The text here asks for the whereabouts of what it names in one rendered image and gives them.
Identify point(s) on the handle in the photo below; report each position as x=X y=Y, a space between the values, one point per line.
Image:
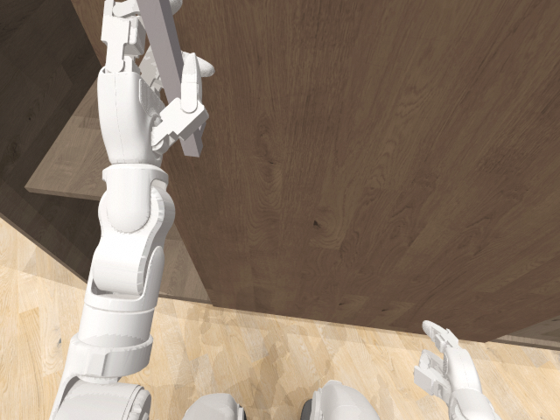
x=161 y=31

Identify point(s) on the robot right hand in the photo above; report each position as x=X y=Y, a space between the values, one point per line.
x=441 y=377

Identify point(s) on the wardrobe door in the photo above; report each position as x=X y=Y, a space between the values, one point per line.
x=373 y=163
x=546 y=330

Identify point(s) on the robot left hand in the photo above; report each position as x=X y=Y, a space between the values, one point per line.
x=129 y=103

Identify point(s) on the right robot forearm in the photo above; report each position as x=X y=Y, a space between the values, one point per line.
x=469 y=404

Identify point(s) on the robot thigh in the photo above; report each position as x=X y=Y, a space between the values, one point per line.
x=340 y=402
x=220 y=406

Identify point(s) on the left robot upper arm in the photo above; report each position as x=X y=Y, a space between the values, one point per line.
x=114 y=401

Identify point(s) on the left robot thigh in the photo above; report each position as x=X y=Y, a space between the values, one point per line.
x=220 y=406

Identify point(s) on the right robot thigh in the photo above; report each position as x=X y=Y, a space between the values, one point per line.
x=340 y=402

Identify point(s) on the left robot forearm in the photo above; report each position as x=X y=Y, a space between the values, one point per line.
x=136 y=213

